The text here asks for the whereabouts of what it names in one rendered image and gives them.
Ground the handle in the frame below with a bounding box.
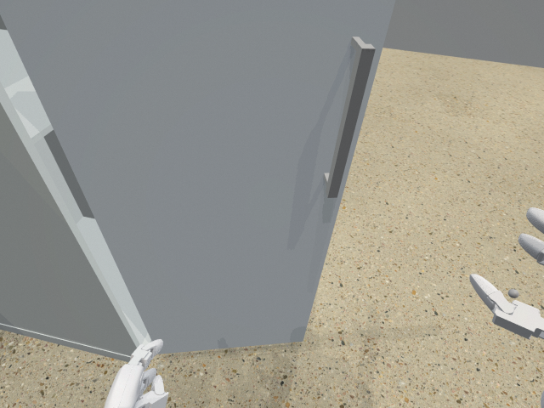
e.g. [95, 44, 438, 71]
[323, 37, 376, 198]

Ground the right robot hand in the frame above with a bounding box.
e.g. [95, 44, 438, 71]
[469, 207, 544, 340]

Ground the fridge door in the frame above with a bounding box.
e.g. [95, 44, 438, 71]
[0, 0, 395, 354]

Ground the left robot hand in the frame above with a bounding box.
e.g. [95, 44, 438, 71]
[104, 339, 168, 408]

